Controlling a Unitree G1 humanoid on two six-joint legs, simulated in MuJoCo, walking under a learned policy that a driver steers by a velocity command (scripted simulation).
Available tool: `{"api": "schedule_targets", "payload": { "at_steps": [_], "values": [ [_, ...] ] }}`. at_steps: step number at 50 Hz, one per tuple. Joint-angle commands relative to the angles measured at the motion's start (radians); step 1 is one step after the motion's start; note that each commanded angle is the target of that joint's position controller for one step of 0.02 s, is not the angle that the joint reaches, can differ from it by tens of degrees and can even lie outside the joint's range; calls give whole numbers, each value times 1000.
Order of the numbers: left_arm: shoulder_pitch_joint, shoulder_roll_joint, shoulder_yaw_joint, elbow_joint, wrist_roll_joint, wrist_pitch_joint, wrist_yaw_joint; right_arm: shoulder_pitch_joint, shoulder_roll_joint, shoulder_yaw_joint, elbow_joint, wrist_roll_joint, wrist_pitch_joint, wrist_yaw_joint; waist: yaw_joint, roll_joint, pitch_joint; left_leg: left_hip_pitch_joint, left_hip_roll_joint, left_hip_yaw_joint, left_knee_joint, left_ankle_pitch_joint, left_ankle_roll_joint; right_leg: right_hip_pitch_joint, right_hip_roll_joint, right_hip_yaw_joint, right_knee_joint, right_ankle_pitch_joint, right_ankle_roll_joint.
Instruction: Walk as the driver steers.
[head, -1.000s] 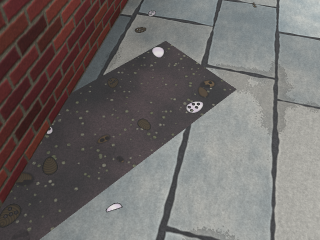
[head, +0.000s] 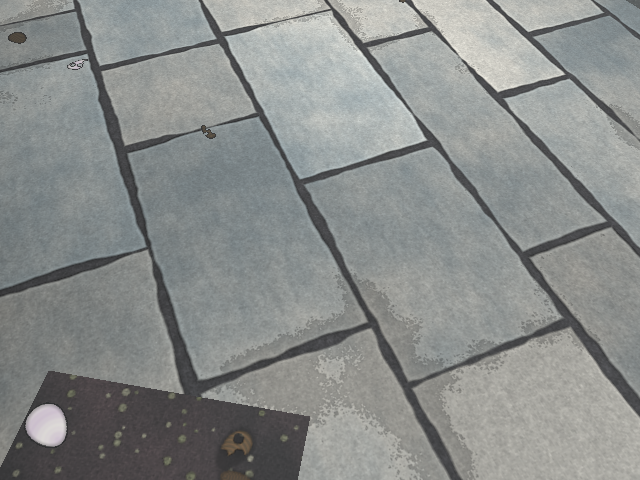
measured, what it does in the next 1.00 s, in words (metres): walks ahead, turning left: right foot, then left foot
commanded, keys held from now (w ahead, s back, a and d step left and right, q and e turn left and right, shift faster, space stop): w+e+shift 0.04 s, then w+shift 0.26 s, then w+q+shift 0.70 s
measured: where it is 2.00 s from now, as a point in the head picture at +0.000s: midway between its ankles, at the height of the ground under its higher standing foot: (233, 73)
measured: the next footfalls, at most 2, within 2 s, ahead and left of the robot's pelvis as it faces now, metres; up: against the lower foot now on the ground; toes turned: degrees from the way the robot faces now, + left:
right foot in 0.30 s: +0.46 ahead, -0.11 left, +0.00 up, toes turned -13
left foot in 0.74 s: +0.92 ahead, -0.04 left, +0.00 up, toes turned +6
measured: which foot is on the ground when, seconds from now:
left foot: down 0.00-0.30, up 0.32-0.72, down 0.74-1.00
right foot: up 0.00-0.28, down 0.30-0.74, up 0.76-1.00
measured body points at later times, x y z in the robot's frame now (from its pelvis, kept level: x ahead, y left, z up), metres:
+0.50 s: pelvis +0.48 -0.06 +0.01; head +0.50 -0.06 +0.45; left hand +0.56 +0.21 -0.12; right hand +0.50 -0.33 -0.12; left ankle +0.49 +0.10 -0.63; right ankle +0.42 -0.10 -0.73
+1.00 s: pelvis +0.96 -0.06 +0.01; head +0.98 -0.06 +0.45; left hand +1.16 +0.19 -0.04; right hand +0.99 -0.35 -0.13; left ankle +0.88 -0.05 -0.73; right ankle +1.16 -0.23 -0.66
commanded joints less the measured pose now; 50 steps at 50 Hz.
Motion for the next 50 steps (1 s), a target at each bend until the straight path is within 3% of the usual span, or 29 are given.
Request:
{"api": "schedule_targets", "payload": {
  "at_steps": [1,3,6,9,11,13,14,15,16,17,18,19,20,23,24,26,30,33,34,36,37,38,39,40,41,42,44,46,50],
  "values": [
    [-90,-23,-18,-125,15,22,-32,178,-44,-17,48,19,-29,9,-55,123,-36,303,280,-297,-309,-27,108,-355,-135,35,23,37,10],
    [-150,-52,-35,-170,21,34,-46,188,-34,-13,79,33,-47,22,-37,112,5,260,276,-182,-342,128,99,-401,-155,26,-5,79,12],
    [-228,-42,-50,-221,21,26,-57,136,-58,-17,100,26,-70,30,10,110,63,177,221,-1,-418,293,95,-365,-127,10,-224,218,16],
    [-340,-56,-71,-241,26,12,-73,211,-100,-19,154,30,-74,33,-22,61,131,135,197,114,-537,495,104,-180,-61,-141,-507,307,-24],
    [-352,-35,-69,-224,27,2,-71,265,-154,-24,177,32,-61,23,-15,90,113,268,212,143,-462,915,107,-117,7,-199,-573,260,-55],
    [-207,13,-52,-172,36,-8,-51,268,-221,-34,184,29,-36,5,82,162,-20,370,244,151,-186,1303,108,63,76,-204,-598,140,-82],
    [0,54,-32,-105,32,-9,-38,243,-246,-39,177,24,-19,1,175,193,-138,343,251,144,68,1342,113,275,93,-173,-625,75,-108],
    [192,104,-4,-41,37,-5,-17,210,-240,-37,163,28,-10,0,263,171,-217,190,218,152,386,1160,105,533,54,-99,-715,72,-133],
    [168,197,22,-31,48,1,10,293,-79,-7,131,29,-11,26,121,-86,-289,-164,74,108,802,-4,83,803,-228,269,-720,-125,-159],
    [170,230,33,-61,34,0,14,313,-92,-9,87,71,-23,24,109,-123,-473,-366,-49,-111,1052,-256,91,917,-426,748,-890,-140,-232],
    [149,184,35,-36,26,-10,23,178,-139,-21,65,76,-30,16,123,30,-323,-458,3,-187,1027,-133,111,813,-379,608,-952,-44,-196],
    [112,134,25,-13,24,-27,27,167,-96,-11,66,79,-34,18,70,56,-148,-450,43,-161,939,-71,108,622,-362,463,-976,81,-184],
    [64,75,13,-3,33,-46,24,167,-76,-8,90,67,-23,22,22,117,-60,-399,82,-166,855,-50,107,468,-322,357,-1005,165,-147],
    [36,-32,-22,20,16,-84,21,224,-29,-7,132,39,34,51,-60,34,-7,-275,124,-176,743,-22,88,263,-259,154,-1107,216,-83],
    [49,-34,-22,36,0,-95,17,175,-14,-7,117,34,45,59,-60,15,31,-316,133,-164,708,-1,83,241,-246,93,-1143,242,-65],
    [56,-37,-25,48,-3,-110,13,40,1,-3,65,39,47,71,-46,5,87,-371,119,-112,603,119,82,218,-188,-58,-1199,393,-13],
    [77,-31,-38,65,-10,-125,19,-117,23,18,9,53,29,93,-27,17,100,-277,49,46,287,369,116,231,-134,-256,-1231,733,58],
    [105,48,-28,67,-9,-122,54,-83,-16,13,22,43,27,102,-70,-27,22,-145,-60,126,161,412,154,403,-185,-295,-1101,1242,103],
    [88,80,-18,55,-3,-108,69,0,-49,3,46,43,32,99,-119,-61,-36,-58,-101,134,161,354,165,444,-204,-294,-982,1395,116],
    [-12,126,-1,15,17,-69,85,357,-144,-40,147,37,43,83,-306,-82,-192,296,-144,86,190,215,223,354,-236,-267,-505,1494,118],
    [-77,139,10,6,18,-54,76,531,-189,-72,190,46,47,64,-400,-11,-218,466,-90,-21,102,162,294,203,-167,-276,-61,1113,113],
    [-122,-24,-31,-30,39,-73,47,451,-226,-88,202,68,58,45,-286,282,-112,552,-9,-185,142,286,322,-164,39,-229,346,-112,113],
    [28,-55,-53,-140,2,-93,41,340,-326,-104,149,36,65,41,-125,354,-309,778,197,-733,-37,96,556,-478,53,-12,547,-244,147],
    [-22,-13,-66,-151,23,-117,37,285,-252,-102,104,38,67,32,-148,136,-288,711,250,-937,-265,-222,539,-536,-4,73,443,-146,111],
    [-65,22,-62,-144,26,-126,30,246,-168,-83,112,35,65,23,-97,-33,-110,492,227,-872,-332,-301,468,-504,-62,74,298,-58,100],
    [-99,10,-63,-148,42,-116,31,206,-137,-74,123,39,56,25,-45,-95,-20,307,169,-762,-340,-212,413,-430,-99,56,198,-52,108],
    [-82,-9,-76,-153,67,-63,28,175,-125,-62,114,47,23,19,21,-91,49,57,89,-624,-349,-57,394,-311,-147,45,61,-66,148],
    [-152,-28,-86,-195,65,-38,21,162,-148,-67,100,55,-4,25,21,-59,72,-101,14,-509,-384,26,380,-216,-171,-6,-148,-26,176],
    [-339,-70,-107,-273,19,-43,3,205,-164,-87,94,64,-12,34,-80,35,49,-80,-60,-427,-367,267,293,-81,-126,-62,-564,345,172]
  ]
}}
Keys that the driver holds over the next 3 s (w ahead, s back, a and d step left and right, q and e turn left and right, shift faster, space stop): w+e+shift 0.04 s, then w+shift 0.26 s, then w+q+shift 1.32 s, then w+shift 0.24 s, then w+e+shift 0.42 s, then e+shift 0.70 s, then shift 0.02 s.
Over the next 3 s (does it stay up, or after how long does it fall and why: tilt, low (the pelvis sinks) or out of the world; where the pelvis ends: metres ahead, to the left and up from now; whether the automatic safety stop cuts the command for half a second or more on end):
stays up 2.15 0.85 0.00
